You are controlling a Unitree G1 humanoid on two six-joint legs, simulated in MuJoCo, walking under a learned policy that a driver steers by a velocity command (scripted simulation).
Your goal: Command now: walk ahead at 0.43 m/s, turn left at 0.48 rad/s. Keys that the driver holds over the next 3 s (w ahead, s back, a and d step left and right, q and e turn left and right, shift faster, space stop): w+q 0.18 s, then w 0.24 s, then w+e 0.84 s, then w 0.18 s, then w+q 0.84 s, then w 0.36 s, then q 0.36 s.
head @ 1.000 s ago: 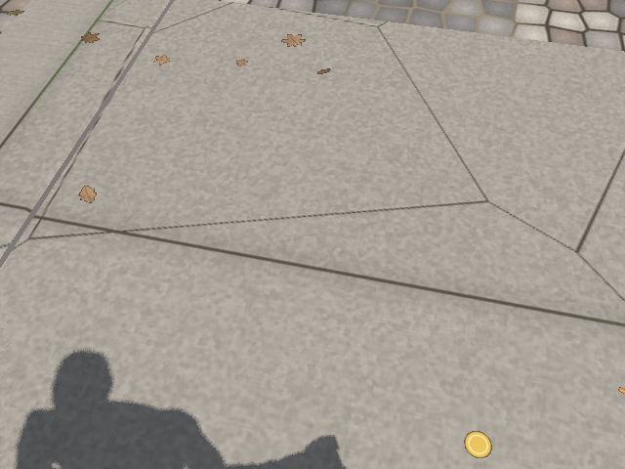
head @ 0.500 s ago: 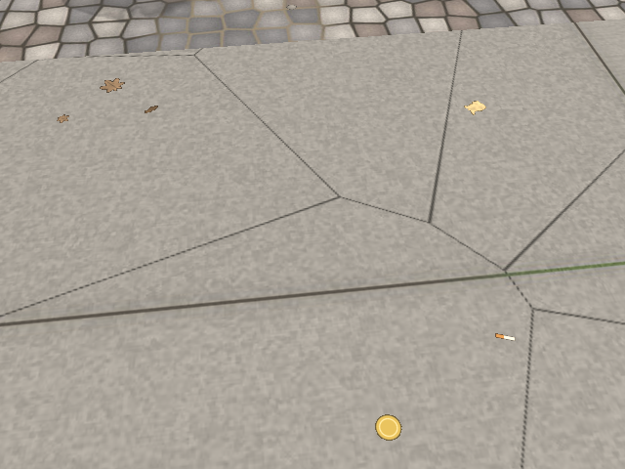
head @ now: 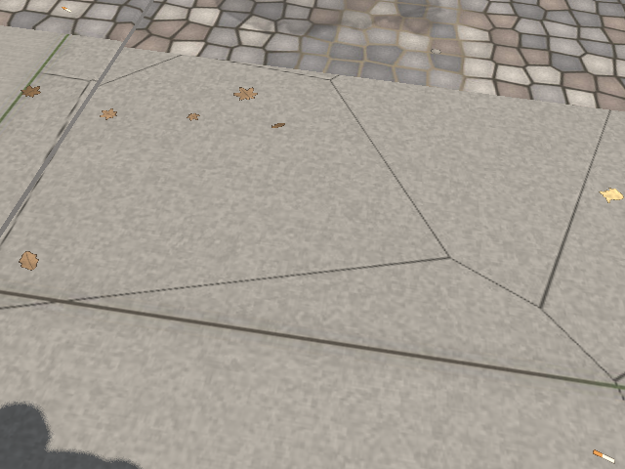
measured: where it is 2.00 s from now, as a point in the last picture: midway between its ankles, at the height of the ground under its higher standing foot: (322, 255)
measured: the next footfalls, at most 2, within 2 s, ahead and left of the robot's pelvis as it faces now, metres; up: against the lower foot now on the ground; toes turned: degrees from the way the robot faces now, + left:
right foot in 0.52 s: +0.48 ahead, -0.01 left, +0.00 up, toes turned +10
left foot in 0.98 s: +0.72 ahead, +0.23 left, +0.00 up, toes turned -6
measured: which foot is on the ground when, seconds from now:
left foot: down 0.00-0.54, up 0.56-0.96, down 0.98-1.00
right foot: down 0.00-0.00, up 0.02-0.50, down 0.52-0.98, up 1.00-1.00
